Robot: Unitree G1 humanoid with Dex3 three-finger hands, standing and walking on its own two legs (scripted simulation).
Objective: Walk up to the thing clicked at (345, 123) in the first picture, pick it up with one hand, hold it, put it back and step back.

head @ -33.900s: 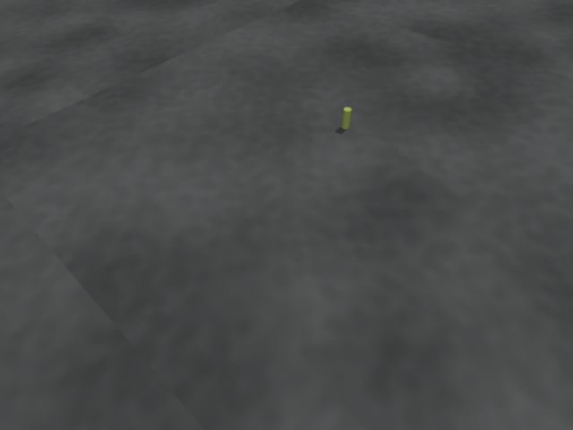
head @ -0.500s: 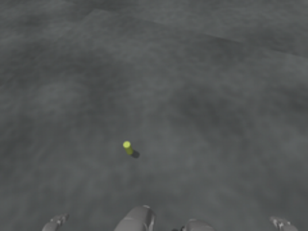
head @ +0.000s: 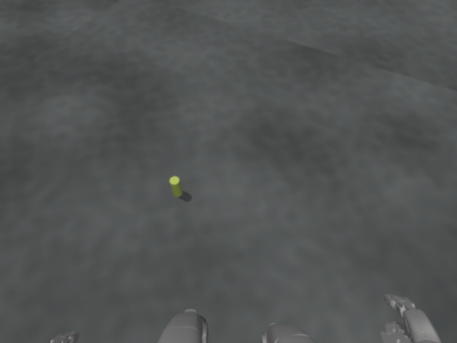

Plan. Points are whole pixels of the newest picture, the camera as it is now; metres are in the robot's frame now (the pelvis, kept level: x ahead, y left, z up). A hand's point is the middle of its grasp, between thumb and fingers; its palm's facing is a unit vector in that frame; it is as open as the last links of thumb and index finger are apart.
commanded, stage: step back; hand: left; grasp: from above
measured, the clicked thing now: (176, 186) +0.76 +0.28 -0.70
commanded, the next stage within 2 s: stand in 1.90 s
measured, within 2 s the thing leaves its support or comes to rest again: neither
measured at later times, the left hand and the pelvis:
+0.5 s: hand out of the picture -0.06 +0.25 -0.14, palm faces +0.07 -0.92 -0.40, open 7.3 cm; pelvis -0.18 -0.03 +0.00, yaw +5 degrees
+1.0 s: hand out of the picture -0.29 +0.22 -0.12, palm faces +0.10 -0.89 -0.45, open 7.3 cm; pelvis -0.32 -0.07 +0.00, yaw +6 degrees
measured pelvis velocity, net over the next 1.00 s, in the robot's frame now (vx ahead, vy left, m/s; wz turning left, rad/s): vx -0.32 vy -0.07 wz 0.10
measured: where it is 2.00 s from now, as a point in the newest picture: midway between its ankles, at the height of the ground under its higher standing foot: outside the picture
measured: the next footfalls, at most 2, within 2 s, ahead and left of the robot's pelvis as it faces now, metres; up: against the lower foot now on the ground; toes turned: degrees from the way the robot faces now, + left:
right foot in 0.06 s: -0.02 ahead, -0.15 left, +0.00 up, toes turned +2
left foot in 0.40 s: -0.11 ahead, +0.09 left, +0.00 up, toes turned +3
